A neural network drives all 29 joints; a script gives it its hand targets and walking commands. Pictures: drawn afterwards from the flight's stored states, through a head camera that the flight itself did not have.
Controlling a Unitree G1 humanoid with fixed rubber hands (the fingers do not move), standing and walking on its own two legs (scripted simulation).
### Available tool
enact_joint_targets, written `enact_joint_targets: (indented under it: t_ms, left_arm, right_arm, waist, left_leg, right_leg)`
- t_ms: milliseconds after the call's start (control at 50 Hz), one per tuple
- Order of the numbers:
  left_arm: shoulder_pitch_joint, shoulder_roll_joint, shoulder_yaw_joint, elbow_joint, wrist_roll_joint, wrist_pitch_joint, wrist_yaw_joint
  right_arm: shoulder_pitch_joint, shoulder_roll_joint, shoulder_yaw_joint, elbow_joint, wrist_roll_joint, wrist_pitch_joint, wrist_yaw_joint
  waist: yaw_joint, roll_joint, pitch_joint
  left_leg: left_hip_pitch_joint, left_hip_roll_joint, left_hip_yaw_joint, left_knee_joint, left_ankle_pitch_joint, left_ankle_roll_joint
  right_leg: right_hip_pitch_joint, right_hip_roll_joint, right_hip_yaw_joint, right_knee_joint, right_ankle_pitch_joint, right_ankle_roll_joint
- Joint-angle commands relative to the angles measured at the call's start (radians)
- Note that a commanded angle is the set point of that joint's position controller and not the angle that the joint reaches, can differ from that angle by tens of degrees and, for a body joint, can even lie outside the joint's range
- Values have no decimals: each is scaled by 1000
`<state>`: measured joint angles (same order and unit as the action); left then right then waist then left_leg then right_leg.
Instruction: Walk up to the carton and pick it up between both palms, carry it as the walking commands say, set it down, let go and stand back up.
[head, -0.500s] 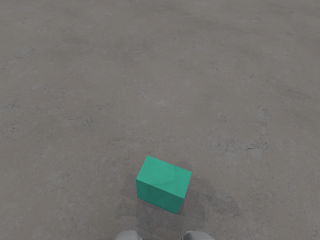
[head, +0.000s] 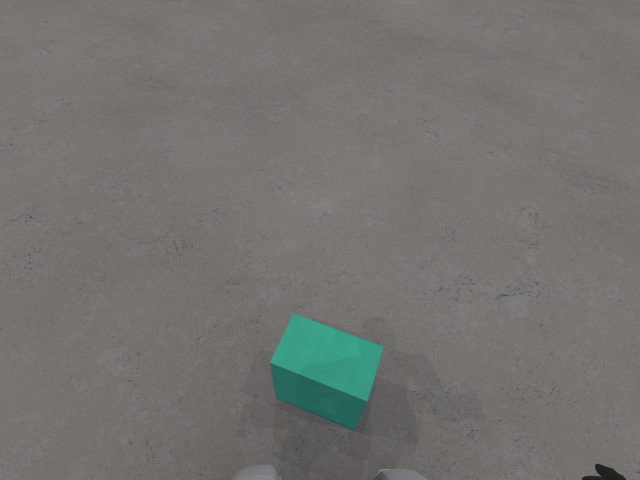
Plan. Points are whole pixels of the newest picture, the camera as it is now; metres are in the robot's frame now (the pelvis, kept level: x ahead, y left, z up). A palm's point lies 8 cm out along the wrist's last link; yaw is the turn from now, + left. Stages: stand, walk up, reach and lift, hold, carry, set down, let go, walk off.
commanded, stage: walk up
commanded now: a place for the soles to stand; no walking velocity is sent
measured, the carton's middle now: (324, 374) +0.44 +0.01 -0.61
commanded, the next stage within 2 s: none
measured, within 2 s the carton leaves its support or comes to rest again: neither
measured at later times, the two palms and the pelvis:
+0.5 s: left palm out of the picture +0.06 +0.31 -0.11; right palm out of the picture +0.12 -0.35 -0.06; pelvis +0.00 -0.01 +0.00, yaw +0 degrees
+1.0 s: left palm out of the picture +0.08 +0.45 -0.10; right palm (521, 458) +0.17 -0.23 -0.10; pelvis +0.04 +0.10 -0.02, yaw -5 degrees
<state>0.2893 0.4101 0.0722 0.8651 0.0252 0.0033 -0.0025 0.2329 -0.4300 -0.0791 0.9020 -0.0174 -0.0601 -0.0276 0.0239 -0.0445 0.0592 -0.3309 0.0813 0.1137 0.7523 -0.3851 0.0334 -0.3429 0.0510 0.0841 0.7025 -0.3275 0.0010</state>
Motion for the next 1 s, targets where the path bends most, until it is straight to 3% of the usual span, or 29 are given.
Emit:
enact_joint_targets:
  t_ms: [0,60,100,180,240,340,420,580,600,620,640,660,680,720,800,840,860,880,900,920,940,960,980]
  left_arm:
    - [-37,187,22,10,-9,-22,-4]
    - [-98,211,23,-4,-2,-35,-4]
    - [-135,215,18,-14,-4,-37,0]
    - [-130,190,10,-1,-11,-29,-1]
    - [-85,189,12,15,-12,-25,-3]
    - [-112,201,14,5,-7,-26,-4]
    - [-118,195,11,12,-8,-23,-6]
    - [-100,191,11,16,-7,-21,-8]
    - [198,329,65,43,-29,-55,32]
    - [298,384,90,76,-8,-71,52]
    - [288,431,106,67,7,-84,70]
    - [213,437,106,42,1,-95,84]
    - [169,417,104,36,-5,-104,94]
    - [136,380,94,23,-5,-116,110]
    - [158,368,90,1,-1,-124,111]
    - [150,369,94,-10,3,-127,112]
    - [116,378,96,-19,7,-126,114]
    - [57,370,92,-34,10,-126,112]
    - [-34,356,83,-50,10,-121,111]
    - [-106,252,48,-75,4,-118,111]
    - [-66,124,6,-68,3,-111,117]
    - [21,198,30,-40,4,-103,128]
    - [97,235,40,-7,4,-96,123]
  right_arm:
    - [-122,-234,-21,-48,0,-9,1]
    - [-101,-184,-16,-45,10,1,3]
    - [-100,-176,-17,-37,9,3,6]
    - [-110,-206,-18,-28,6,-4,3]
    - [-142,-222,-20,-40,4,-2,4]
    - [-149,-201,-20,-45,8,5,4]
    - [-162,-206,-20,-41,6,7,5]
    - [-176,-209,-24,-43,4,8,6]
    - [-221,-294,-95,-198,-67,54,57]
    - [-259,-236,-92,-226,-69,83,80]
    - [-268,-204,-89,-247,-74,100,94]
    - [-270,-225,-90,-247,-79,101,100]
    - [-237,-231,-88,-230,-75,98,108]
    - [-197,-231,-92,-224,-61,99,118]
    - [-209,-221,-98,-278,-49,98,116]
    - [-203,-227,-102,-297,-46,94,116]
    - [-178,-236,-108,-304,-45,91,116]
    - [-105,-244,-118,-293,-39,83,114]
    - [19,-250,-131,-255,-37,74,109]
    - [206,-300,-153,-190,-45,64,95]
    - [247,-355,-160,-167,-52,58,80]
    - [121,-334,-142,-215,-29,52,75]
    - [34,-314,-131,-251,-26,51,72]
  waist:
    - [-5,101,-20]
    - [-41,20,-29]
    - [-56,21,-25]
    - [-45,80,-29]
    - [-22,116,-43]
    - [-35,81,-50]
    - [-33,91,-30]
    - [-30,103,-40]
    - [5,244,-66]
    - [46,99,-13]
    - [45,39,44]
    - [9,95,75]
    - [-17,133,77]
    - [-19,129,45]
    - [-9,44,-17]
    - [-18,-48,-31]
    - [-41,-93,-28]
    - [-83,-117,-43]
    - [-169,-113,-71]
    - [-281,101,-106]
    - [-279,394,-23]
    - [-179,256,-3]
    - [-117,152,-2]
  left_leg:
    - [12,196,-257,-308,-38,111]
    - [35,60,-117,-187,-9,33]
    - [93,22,-101,-188,-20,22]
    - [129,128,-199,-294,3,70]
    - [86,168,-207,-302,29,94]
    - [90,112,-142,-251,33,55]
    - [99,127,-168,-282,-12,64]
    - [100,143,-176,-296,-6,72]
    - [40,63,-89,-98,-341,63]
    - [-171,-30,-79,114,-387,31]
    - [-394,-66,-204,321,-278,3]
    - [-458,-37,-293,397,-202,0]
    - [-453,-26,-310,405,-149,-1]
    - [-442,-7,-306,349,-82,-4]
    - [-407,-1,-287,290,-120,-18]
    - [-361,14,-290,240,-171,-9]
    - [-304,28,-305,185,-206,5]
    - [-193,43,-315,111,-198,21]
    - [44,49,-306,-59,-103,39]
    - [361,64,-349,-298,-115,25]
    - [390,198,-589,-488,-162,-30]
    - [280,259,-691,-561,-104,-103]
    - [225,255,-618,-549,-78,-140]
  right_leg:
    - [-17,-65,52,-74,72,-77]
    - [-33,-132,224,-211,87,-120]
    - [-100,-155,268,-243,71,-136]
    - [-121,-88,133,-152,111,-88]
    - [-54,-68,71,-104,157,-81]
    - [-51,-94,130,-150,163,-101]
    - [-83,-84,118,-154,109,-95]
    - [-68,-74,94,-130,144,-87]
    - [-10,-131,240,-207,-231,-118]
    - [84,-198,502,-364,-535,-157]
    - [153,-325,834,-482,-743,-232]
    - [149,-354,883,-495,-732,-240]
    - [146,-327,827,-470,-631,-222]
    - [191,-286,711,-404,-457,-205]
    - [246,-261,627,-275,-128,-218]
    - [193,-275,599,-224,-50,-231]
    - [131,-291,582,-193,-31,-236]
    - [51,-289,535,-134,42,-225]
    - [-112,-236,405,-5,136,-182]
    - [-362,-93,152,282,121,-98]
    - [-616,96,62,541,-250,-62]
    - [-565,42,68,617,-207,-41]
    - [-492,2,63,603,-134,-31]
